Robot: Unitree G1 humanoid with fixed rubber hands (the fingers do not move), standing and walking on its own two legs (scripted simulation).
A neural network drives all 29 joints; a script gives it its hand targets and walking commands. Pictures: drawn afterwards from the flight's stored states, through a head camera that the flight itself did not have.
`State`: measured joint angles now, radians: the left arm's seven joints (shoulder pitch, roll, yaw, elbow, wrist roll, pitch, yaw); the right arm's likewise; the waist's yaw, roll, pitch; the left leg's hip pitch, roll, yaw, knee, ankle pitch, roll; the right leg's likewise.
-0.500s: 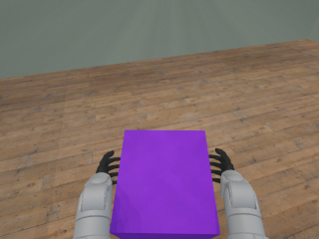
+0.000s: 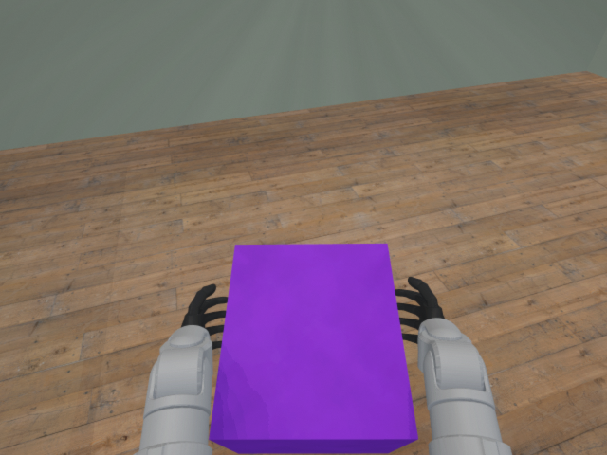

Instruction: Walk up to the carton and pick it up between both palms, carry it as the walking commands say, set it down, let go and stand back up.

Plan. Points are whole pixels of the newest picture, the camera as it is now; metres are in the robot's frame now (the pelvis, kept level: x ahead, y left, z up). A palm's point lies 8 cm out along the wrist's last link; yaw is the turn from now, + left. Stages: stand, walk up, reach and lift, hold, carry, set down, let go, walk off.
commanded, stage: hold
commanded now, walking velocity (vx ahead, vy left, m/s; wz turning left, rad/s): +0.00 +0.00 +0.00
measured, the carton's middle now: (312, 349) +0.30 +0.00 -0.04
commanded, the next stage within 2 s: carry in 0.40 s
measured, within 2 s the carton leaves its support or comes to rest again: neither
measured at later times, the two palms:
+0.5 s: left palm (198, 338) +0.28 +0.16 +0.04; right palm (429, 333) +0.28 -0.16 +0.04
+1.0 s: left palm (230, 401) +0.18 +0.10 +0.06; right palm out of the picture +0.09 -0.20 +0.08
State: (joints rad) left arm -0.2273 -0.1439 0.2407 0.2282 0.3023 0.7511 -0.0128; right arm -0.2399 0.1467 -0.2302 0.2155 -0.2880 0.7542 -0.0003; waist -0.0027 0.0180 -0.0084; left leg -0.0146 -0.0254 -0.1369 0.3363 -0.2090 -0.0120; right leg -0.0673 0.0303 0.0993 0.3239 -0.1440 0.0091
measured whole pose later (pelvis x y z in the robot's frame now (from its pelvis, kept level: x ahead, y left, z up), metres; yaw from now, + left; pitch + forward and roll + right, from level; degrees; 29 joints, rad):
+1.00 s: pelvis -0.11 +0.03 -0.02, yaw -19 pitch +4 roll -1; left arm -0.11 -0.13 0.05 -0.49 0.10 1.22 0.22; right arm -0.14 0.13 -0.07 -0.43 -0.09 1.18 -0.21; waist 0.00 -0.05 -0.03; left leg -0.38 0.04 0.13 0.59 -0.28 0.05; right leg -0.68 0.04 0.00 1.04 -0.38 0.04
